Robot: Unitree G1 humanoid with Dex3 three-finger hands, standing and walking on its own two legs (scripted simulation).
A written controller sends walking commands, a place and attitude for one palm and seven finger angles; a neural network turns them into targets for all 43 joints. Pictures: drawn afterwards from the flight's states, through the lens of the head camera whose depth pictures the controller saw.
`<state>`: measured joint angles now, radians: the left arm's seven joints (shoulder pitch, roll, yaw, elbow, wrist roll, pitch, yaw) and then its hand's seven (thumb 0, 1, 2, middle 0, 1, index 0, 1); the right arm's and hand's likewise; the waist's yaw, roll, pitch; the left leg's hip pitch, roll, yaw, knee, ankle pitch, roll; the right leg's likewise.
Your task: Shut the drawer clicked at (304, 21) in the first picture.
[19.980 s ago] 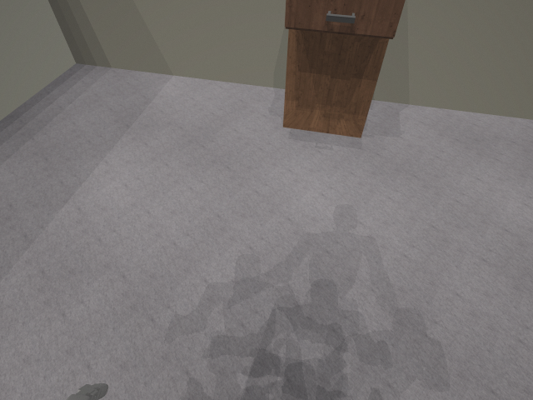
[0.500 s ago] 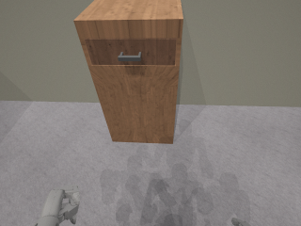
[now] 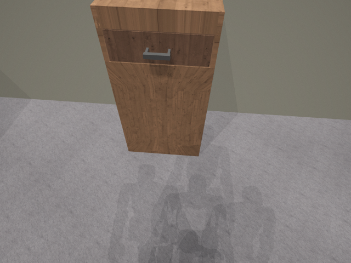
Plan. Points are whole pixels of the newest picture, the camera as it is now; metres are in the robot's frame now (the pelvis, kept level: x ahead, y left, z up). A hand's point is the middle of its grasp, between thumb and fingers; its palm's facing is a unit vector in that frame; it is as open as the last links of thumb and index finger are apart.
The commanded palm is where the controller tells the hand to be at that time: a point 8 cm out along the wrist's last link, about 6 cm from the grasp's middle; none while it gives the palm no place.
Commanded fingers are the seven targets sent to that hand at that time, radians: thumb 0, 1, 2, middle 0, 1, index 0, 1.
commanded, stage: let the arm hang, fingers relaxed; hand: left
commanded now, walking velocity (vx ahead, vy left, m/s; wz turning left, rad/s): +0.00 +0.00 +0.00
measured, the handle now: (157, 53) +0.87 +0.14 +0.01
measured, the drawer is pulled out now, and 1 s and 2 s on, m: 0.00 0.00 0.00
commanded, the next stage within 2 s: look to check the result in 0.44 s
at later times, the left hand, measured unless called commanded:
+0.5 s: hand out of the picture -0.02 +0.14 -0.18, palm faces +0.03 -0.99 -0.16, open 7.3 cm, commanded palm none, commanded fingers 0.00 0.90 0.90 -0.20 -0.30 -0.20 -0.30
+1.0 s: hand out of the picture -0.01 +0.13 -0.18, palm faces +0.03 -0.99 -0.17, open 7.3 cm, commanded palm none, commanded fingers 0.00 0.90 0.90 -0.20 -0.30 -0.20 -0.30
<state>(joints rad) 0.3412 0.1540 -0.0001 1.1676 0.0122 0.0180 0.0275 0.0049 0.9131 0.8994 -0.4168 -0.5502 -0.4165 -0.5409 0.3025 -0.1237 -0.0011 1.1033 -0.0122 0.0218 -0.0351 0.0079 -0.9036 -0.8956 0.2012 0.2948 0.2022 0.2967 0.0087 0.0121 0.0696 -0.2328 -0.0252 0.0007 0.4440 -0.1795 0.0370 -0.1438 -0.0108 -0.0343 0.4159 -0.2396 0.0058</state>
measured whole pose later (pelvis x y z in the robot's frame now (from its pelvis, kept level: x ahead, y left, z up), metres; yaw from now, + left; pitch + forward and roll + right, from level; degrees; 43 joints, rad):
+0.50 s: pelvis +0.00 -0.01 +0.00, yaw -1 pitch -2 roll +0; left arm 0.30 0.10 0.01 1.16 0.01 0.00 0.04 0.00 0.91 0.90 -0.20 -0.30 -0.20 -0.30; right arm 0.34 -0.11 -0.02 1.13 -0.02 0.01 -0.04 0.01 -0.91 -0.90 0.20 0.29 0.20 0.30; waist -0.01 0.01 0.04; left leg -0.24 -0.01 0.01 0.45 -0.18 0.02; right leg -0.17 0.00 -0.02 0.44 -0.25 -0.01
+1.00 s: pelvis +0.01 -0.03 +0.00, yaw -1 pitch -2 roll +0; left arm 0.29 0.11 0.01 1.17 0.01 -0.01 0.04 0.00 0.91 0.90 -0.20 -0.30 -0.20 -0.30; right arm 0.31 -0.11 -0.01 1.14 -0.01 0.01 -0.04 0.00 -0.91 -0.90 0.20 0.29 0.20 0.30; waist -0.01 0.01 0.06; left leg -0.22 0.01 0.00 0.44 -0.19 0.00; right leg -0.14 0.02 -0.03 0.43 -0.26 -0.03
